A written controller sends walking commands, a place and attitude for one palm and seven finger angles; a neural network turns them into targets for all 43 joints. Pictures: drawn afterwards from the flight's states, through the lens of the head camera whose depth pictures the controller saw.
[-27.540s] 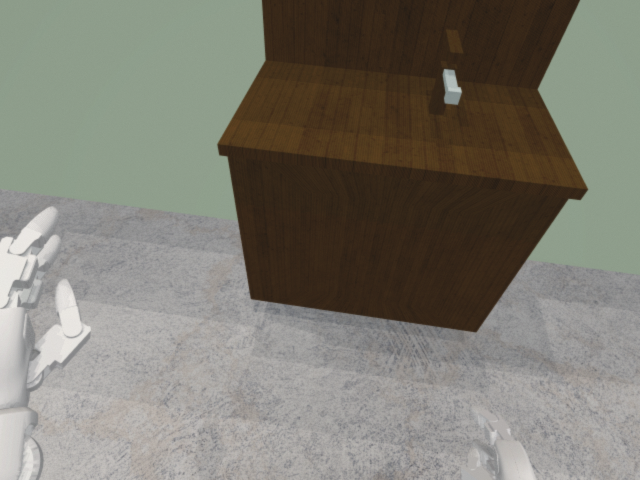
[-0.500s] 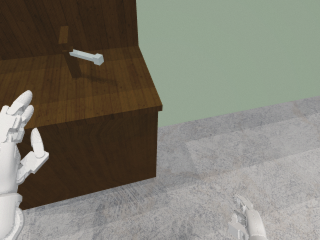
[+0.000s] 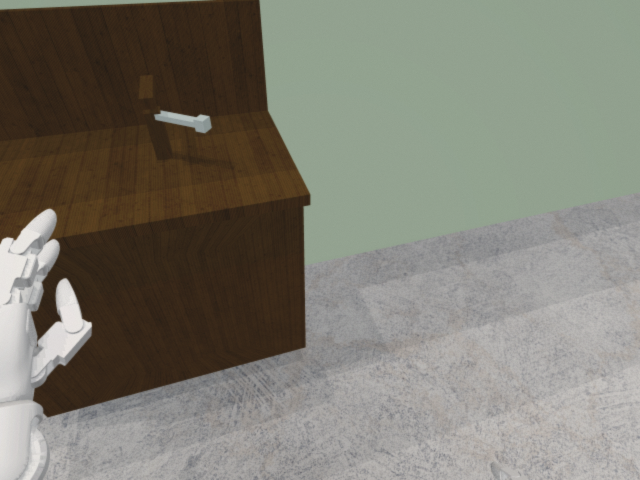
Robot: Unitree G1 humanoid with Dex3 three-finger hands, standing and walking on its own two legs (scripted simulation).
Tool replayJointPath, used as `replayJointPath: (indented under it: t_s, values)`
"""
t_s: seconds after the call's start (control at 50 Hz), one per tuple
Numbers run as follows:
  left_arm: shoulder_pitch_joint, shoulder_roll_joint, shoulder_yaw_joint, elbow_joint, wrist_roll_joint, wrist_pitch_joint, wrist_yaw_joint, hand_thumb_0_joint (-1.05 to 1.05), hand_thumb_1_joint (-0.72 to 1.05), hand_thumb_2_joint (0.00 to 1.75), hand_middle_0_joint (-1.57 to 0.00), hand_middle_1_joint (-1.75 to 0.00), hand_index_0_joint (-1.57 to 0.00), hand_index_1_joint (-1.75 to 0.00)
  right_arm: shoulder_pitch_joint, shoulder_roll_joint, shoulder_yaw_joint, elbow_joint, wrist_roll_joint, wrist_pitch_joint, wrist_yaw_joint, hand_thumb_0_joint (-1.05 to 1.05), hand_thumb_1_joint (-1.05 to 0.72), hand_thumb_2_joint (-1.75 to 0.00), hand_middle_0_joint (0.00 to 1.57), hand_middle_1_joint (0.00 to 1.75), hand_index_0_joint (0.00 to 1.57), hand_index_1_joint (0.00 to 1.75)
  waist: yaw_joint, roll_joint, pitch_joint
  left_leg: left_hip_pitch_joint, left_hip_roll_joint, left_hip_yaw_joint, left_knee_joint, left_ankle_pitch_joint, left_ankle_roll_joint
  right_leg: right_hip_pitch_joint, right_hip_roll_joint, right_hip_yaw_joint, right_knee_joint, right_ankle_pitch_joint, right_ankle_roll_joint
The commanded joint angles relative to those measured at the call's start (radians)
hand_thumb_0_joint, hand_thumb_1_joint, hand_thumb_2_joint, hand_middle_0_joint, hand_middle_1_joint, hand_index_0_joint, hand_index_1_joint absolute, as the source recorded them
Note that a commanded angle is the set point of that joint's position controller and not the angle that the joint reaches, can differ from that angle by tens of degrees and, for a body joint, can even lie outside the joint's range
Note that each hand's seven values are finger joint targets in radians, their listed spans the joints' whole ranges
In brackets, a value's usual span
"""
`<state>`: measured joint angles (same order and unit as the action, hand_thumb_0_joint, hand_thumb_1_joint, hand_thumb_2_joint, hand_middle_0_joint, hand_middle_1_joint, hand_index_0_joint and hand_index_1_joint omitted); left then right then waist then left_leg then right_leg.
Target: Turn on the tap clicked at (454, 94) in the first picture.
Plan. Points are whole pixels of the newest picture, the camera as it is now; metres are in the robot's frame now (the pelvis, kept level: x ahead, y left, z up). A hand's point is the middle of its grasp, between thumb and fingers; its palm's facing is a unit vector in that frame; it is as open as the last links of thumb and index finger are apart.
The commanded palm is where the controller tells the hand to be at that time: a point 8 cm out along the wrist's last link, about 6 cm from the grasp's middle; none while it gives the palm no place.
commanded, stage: stop stepping back and stand still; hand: left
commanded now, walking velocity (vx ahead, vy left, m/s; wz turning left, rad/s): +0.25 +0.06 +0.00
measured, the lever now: (202, 123) +0.81 +0.30 +0.08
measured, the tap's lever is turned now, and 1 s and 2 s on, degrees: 53 53 53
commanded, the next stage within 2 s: stand and check the lever's angle in 0.54 s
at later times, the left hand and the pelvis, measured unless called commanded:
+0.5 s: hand (106, 356) +0.19 +0.21 +0.16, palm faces +0.41 -0.83 -0.38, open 7.4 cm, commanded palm +0.13 +0.26 +0.17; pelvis -0.02 -0.03 +0.00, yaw +1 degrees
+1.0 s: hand (85, 331) +0.21 +0.24 +0.16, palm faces +0.39 -0.84 -0.37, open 7.4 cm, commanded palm +0.16 +0.28 +0.17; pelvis +0.00 +0.00 +0.00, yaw +0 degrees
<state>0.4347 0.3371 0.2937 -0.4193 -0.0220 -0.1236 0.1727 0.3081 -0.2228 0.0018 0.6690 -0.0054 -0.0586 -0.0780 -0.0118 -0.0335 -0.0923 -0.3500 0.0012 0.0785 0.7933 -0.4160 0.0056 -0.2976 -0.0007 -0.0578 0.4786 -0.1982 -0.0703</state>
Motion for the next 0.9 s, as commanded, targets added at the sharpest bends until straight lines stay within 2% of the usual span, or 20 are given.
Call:
replayJointPath:
  t_s: [0.0, 0.02, 0.04, 0.06, 0.08, 0.1, 0.14, 0.18, 0.26, 0.28, 0.3, 0.32, 0.34, 0.38, 0.42, 0.46, 0.54, 0.6, 0.74, 0.88]
  values:
    - [-0.089, 0.189, 0.12, -0.155, -0.004, -0.071, 0.026, 0.0, 0.9, 0.9, -0.2, -0.3, -0.2, -0.3, -0.167, -0.103, -0.041, -0.181, -0.004, -0.076, -0.023, 0.0, -0.9, -0.9, 0.2, 0.3, 0.2, 0.3, -0.006, -0.058, 0.041, 0.133, -0.005, 0.044, -0.275, -0.085, 0.032, -0.09, -0.21, 0.25, -0.239, -0.541, -0.036]
    - [-0.076, 0.191, 0.13, -0.177, -0.007, -0.079, 0.028, 0.0, 0.9, 0.9, -0.2, -0.3, -0.2, -0.3, -0.15, -0.11, -0.041, -0.185, -0.006, -0.084, -0.022, 0.0, -0.9, -0.9, 0.2, 0.3, 0.2, 0.3, -0.013, 0.003, 0.027, 0.162, 0.014, 0.0, -0.386, -0.115, 0.049, -0.065, -0.168, 0.217, -0.142, -0.498, -0.023]
    - [-0.051, 0.193, 0.139, -0.2, -0.013, -0.088, 0.028, 0.0, 0.9, 0.9, -0.2, -0.3, -0.2, -0.3, -0.147, -0.134, -0.047, -0.196, -0.01, -0.09, -0.023, 0.0, -0.9, -0.9, 0.2, 0.3, 0.2, 0.3, -0.013, 0.162, 0.037, 0.181, 0.11, -0.176, -0.518, -0.22, 0.095, -0.11, -0.079, 0.147, 0.049, -0.421, 0.01]
    - [-0.076, 0.187, 0.137, -0.243, -0.006, -0.096, 0.03, 0.0, 0.9, 0.9, -0.2, -0.3, -0.2, -0.3, -0.143, -0.141, -0.044, -0.2, -0.009, -0.091, -0.014, 0.0, -0.9, -0.9, 0.2, 0.3, 0.2, 0.3, -0.011, 0.347, 0.076, 0.221, 0.285, -0.437, -0.609, -0.264, 0.135, -0.237, 0.022, 0.003, 0.304, -0.289, 0.054]
    - [-0.088, 0.216, 0.155, -0.25, 0.008, -0.092, 0.028, 0.0, 0.9, 0.9, -0.2, -0.3, -0.2, -0.3, -0.155, -0.122, -0.047, -0.204, -0.009, -0.095, -0.01, 0.0, -0.9, -0.9, 0.2, 0.3, 0.2, 0.3, -0.015, 0.294, 0.1, 0.141, 0.339, -0.465, -0.635, -0.219, 0.182, -0.26, 0.023, 0.03, 0.5, -0.259, 0.067]
    - [-0.105, 0.24, 0.191, -0.252, 0.01, -0.098, 0.025, 0.0, 0.9, 0.9, -0.2, -0.3, -0.2, -0.3, -0.164, -0.105, -0.05, -0.187, -0.008, -0.101, -0.008, 0.0, -0.9, -0.9, 0.2, 0.3, 0.2, 0.3, -0.009, 0.214, 0.108, 0.091, 0.329, -0.442, -0.633, -0.211, 0.193, -0.264, -0.009, 0.054, 0.572, -0.228, 0.071]
    - [-0.068, 0.212, 0.175, -0.234, 0.004, -0.093, 0.008, 0.0, 0.9, 0.9, -0.2, -0.3, -0.2, -0.3, -0.167, -0.118, -0.058, -0.176, 0.005, -0.107, 0.005, 0.0, -0.9, -0.9, 0.2, 0.3, 0.2, 0.3, 0.003, 0.182, 0.116, 0.011, 0.296, -0.356, -0.64, -0.3, 0.18, -0.223, -0.02, 0.045, 0.554, -0.179, 0.081]
    - [-0.068, 0.161, 0.127, -0.188, 0.01, -0.081, 0.01, 0.0, 0.9, 0.9, -0.2, -0.3, -0.2, -0.3, -0.18, -0.109, -0.045, -0.168, 0.003, -0.119, 0.003, 0.0, -0.9, -0.9, 0.2, 0.3, 0.2, 0.3, 0.003, 0.2, 0.18, -0.056, 0.266, -0.275, -0.621, -0.219, 0.163, -0.129, -0.037, 0.019, 0.384, -0.182, 0.082]
    - [-0.143, 0.165, 0.112, -0.176, 0.006, -0.071, 0.016, 0.0, 0.9, 0.9, -0.2, -0.3, -0.2, -0.3, -0.178, -0.127, -0.041, -0.158, 0.005, -0.13, -0.011, 0.0, -0.9, -0.9, 0.2, 0.3, 0.2, 0.3, 0.01, 0.168, 0.111, -0.036, 0.189, -0.148, -0.413, -0.124, 0.096, 0.119, 0.012, -0.05, -0.009, -0.162, 0.077]
    - [-0.158, 0.164, 0.101, -0.162, 0.01, -0.071, 0.014, 0.0, 0.9, 0.9, -0.2, -0.3, -0.2, -0.3, -0.179, -0.12, -0.042, -0.155, 0.003, -0.129, -0.01, 0.0, -0.9, -0.9, 0.2, 0.3, 0.2, 0.3, 0.01, 0.073, 0.098, -0.093, 0.137, -0.091, -0.276, -0.102, 0.077, 0.18, -0.039, 0.044, -0.07, -0.158, 0.044]
    - [-0.169, 0.194, 0.114, -0.149, 0.013, -0.068, 0.013, 0.0, 0.9, 0.9, -0.2, -0.3, -0.2, -0.3, -0.181, -0.108, -0.049, -0.156, 0.003, -0.123, -0.008, 0.0, -0.9, -0.9, 0.2, 0.3, 0.2, 0.3, 0.011, -0.148, 0.092, -0.187, 0.041, -0.014, -0.032, -0.093, 0.041, 0.19, -0.203, 0.353, -0.181, -0.226, -0.036]
    - [-0.204, 0.212, 0.122, -0.192, 0.005, -0.069, 0.01, 0.0, 0.9, 0.9, -0.2, -0.3, -0.2, -0.3, -0.206, -0.108, -0.054, -0.167, 0.01, -0.123, -0.004, 0.0, -0.9, -0.9, 0.2, 0.3, 0.2, 0.3, 0.022, -0.233, 0.076, -0.244, -0.007, -0.016, 0.17, -0.115, 0.018, 0.198, -0.351, 0.571, -0.267, -0.168, -0.106]
    - [-0.251, 0.195, 0.104, -0.211, 0.003, -0.077, 0.0, 0.0, 0.9, 0.9, -0.2, -0.3, -0.2, -0.3, -0.199, -0.117, -0.064, -0.157, 0.011, -0.123, 0.007, 0.0, -0.9, -0.9, 0.2, 0.3, 0.2, 0.3, 0.011, -0.159, 0.063, -0.211, 0.005, -0.085, 0.27, -0.079, 0.004, 0.149, -0.354, 0.555, -0.282, -0.202, -0.092]
    - [-0.162, 0.211, 0.139, -0.222, -0.006, -0.093, -0.001, 0.0, 0.9, 0.9, -0.2, -0.3, -0.2, -0.3, -0.185, -0.096, -0.053, -0.158, 0.011, -0.121, 0.015, 0.0, -0.9, -0.9, 0.2, 0.3, 0.2, 0.3, 0.007, -0.043, 0.05, -0.172, 0.039, -0.106, 0.216, -0.005, -0.009, 0.178, -0.323, 0.425, -0.207, 0.063, -0.103]
    - [-0.086, 0.222, 0.174, -0.242, -0.007, -0.114, 0.003, 0.0, 0.9, 0.9, -0.2, -0.3, -0.2, -0.3, -0.2, -0.074, -0.039, -0.17, 0.01, -0.101, 0.016, 0.0, -0.9, -0.9, 0.2, 0.3, 0.2, 0.3, 0.011, -0.039, 0.024, -0.073, 0.036, -0.068, 0.069, 0.023, -0.009, 0.16, -0.285, 0.266, -0.163, 0.187, -0.077]
    - [-0.023, 0.211, 0.187, -0.231, -0.014, -0.122, 0.007, 0.0, 0.9, 0.9, -0.2, -0.3, -0.2, -0.3, -0.218, -0.061, -0.034, -0.19, 0.01, -0.087, 0.011, 0.0, -0.9, -0.9, 0.2, 0.3, 0.2, 0.3, 0.018, -0.087, 0.015, -0.003, 0.026, -0.035, -0.069, 0.057, -0.006, 0.148, -0.252, 0.201, -0.158, 0.132, -0.057]
    - [0.004, 0.193, 0.179, -0.237, -0.03, -0.117, 0.01, 0.0, 0.9, 0.9, -0.2, -0.3, -0.2, -0.3, -0.203, -0.081, -0.046, -0.204, 0.009, -0.081, 0.01, 0.0, -0.9, -0.9, 0.2, 0.3, 0.2, 0.3, 0.01, -0.022, 0.032, 0.153, 0.015, -0.021, -0.3, 0.186, 0.002, 0.059, -0.216, 0.18, -0.147, -0.031, -0.008]
    - [-0.017, 0.176, 0.158, -0.246, -0.028, -0.11, 0.008, 0.0, 0.9, 0.9, -0.2, -0.3, -0.2, -0.3, -0.209, -0.113, -0.055, -0.219, 0.015, -0.084, 0.01, 0.0, -0.9, -0.9, 0.2, 0.3, 0.2, 0.3, 0.028, 0.133, 0.03, 0.158, 0.144, -0.17, -0.386, 0.287, 0.05, 0.048, -0.084, 0.123, -0.066, -0.027, 0.059]
    - [-0.13, 0.178, 0.111, -0.288, -0.012, -0.092, 0.008, 0.0, 0.9, 0.9, -0.2, -0.3, -0.2, -0.3, -0.217, -0.116, -0.047, -0.22, 0.016, -0.097, 0.003, 0.0, -0.9, -0.9, 0.2, 0.3, 0.2, 0.3, 0.021, 0.104, -0.002, 0.129, 0.122, -0.129, -0.36, 0.386, 0.025, 0.141, -0.067, 0.102, -0.063, 0.165, 0.064]
    - [-0.035, 0.181, 0.133, -0.29, -0.021, -0.079, 0.012, 0.0, 0.9, 0.9, -0.2, -0.3, -0.2, -0.3, -0.214, -0.104, -0.04, -0.233, 0.011, -0.095, 0.008, 0.0, -0.9, -0.9, 0.2, 0.3, 0.2, 0.3, 0.025, 0.114, -0.056, 0.15, 0.113, -0.114, -0.368, 0.439, 0.012, 0.188, -0.063, 0.086, -0.07, 0.215, 0.059]
